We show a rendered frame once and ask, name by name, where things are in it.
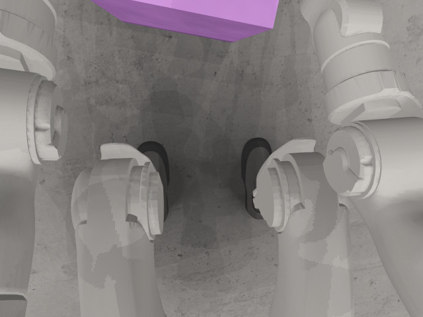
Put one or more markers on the robot right upper arm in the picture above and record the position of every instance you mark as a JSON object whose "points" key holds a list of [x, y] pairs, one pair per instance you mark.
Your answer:
{"points": [[378, 164]]}

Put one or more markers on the left robot forearm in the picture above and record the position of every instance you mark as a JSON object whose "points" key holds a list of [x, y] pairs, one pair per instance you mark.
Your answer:
{"points": [[27, 36]]}

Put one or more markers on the left robot shin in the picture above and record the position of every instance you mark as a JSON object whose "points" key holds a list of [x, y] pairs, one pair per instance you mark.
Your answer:
{"points": [[81, 187]]}

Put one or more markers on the robot left upper arm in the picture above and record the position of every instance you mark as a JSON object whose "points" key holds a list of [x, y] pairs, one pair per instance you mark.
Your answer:
{"points": [[33, 129]]}

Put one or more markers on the right robot forearm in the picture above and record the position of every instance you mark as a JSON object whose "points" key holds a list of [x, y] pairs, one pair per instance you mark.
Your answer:
{"points": [[356, 64]]}

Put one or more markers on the carton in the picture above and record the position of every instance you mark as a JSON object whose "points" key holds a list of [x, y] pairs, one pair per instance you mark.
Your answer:
{"points": [[225, 20]]}

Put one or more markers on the robot left thigh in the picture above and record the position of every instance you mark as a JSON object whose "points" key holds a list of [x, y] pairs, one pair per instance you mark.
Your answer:
{"points": [[115, 257]]}

